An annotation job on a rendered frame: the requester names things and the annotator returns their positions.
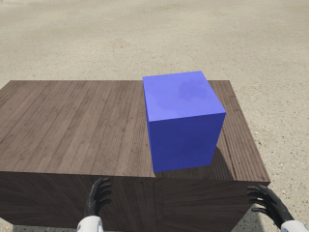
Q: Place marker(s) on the left robot hand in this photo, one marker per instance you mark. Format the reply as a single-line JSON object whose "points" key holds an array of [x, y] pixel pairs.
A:
{"points": [[93, 205]]}

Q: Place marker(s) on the pedestal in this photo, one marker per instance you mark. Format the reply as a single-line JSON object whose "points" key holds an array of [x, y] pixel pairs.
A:
{"points": [[57, 137]]}

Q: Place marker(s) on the carton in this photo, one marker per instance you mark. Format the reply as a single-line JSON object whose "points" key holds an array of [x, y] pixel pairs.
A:
{"points": [[184, 120]]}

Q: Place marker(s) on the robot left forearm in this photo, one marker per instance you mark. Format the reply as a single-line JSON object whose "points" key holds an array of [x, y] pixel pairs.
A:
{"points": [[90, 224]]}

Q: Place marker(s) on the right robot hand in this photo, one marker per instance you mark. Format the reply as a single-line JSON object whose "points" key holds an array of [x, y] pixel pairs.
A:
{"points": [[273, 206]]}

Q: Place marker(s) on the robot right forearm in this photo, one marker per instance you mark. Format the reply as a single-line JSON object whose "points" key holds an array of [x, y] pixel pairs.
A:
{"points": [[293, 226]]}

